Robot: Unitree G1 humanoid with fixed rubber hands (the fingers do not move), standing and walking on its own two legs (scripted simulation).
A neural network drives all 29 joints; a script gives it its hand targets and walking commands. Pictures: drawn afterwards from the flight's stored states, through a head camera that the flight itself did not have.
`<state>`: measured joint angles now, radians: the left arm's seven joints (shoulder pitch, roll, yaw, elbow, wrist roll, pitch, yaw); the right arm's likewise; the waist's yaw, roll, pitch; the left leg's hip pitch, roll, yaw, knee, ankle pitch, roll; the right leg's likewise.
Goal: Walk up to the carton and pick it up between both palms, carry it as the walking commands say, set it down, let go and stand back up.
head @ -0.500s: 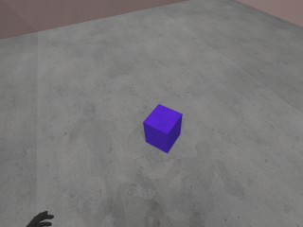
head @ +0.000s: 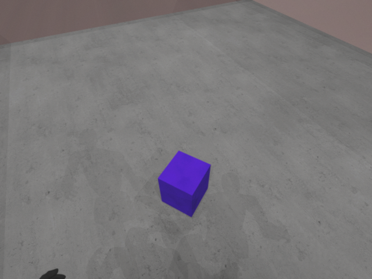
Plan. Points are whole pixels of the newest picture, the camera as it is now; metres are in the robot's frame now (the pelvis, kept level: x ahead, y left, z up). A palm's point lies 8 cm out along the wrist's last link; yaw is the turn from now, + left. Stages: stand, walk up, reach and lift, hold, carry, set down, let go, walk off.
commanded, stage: walk up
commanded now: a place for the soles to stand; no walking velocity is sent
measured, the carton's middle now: (185, 183) +0.73 +0.01 -0.63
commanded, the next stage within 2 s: none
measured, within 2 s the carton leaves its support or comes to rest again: neither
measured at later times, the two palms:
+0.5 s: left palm (53, 255) +0.22 +0.33 -0.09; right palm (345, 240) +0.23 -0.35 -0.06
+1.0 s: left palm (68, 218) +0.30 +0.31 -0.08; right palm (321, 213) +0.30 -0.33 -0.08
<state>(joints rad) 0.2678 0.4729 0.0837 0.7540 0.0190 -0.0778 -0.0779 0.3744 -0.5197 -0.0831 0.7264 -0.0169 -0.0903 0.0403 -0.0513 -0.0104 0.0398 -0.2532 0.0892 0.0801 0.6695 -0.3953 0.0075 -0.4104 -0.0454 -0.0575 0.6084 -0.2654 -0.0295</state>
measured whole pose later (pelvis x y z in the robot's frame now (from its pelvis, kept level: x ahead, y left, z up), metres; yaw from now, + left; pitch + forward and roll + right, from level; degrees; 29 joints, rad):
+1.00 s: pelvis +0.18 -0.01 +0.01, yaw +3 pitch -2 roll +0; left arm 0.04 0.42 0.01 1.00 0.00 -0.03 -0.01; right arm 0.09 -0.43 0.00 1.05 0.00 -0.04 0.00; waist -0.01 0.00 0.04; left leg -0.23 0.03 -0.01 0.54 -0.28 -0.03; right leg -0.27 -0.05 -0.09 0.54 -0.25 0.00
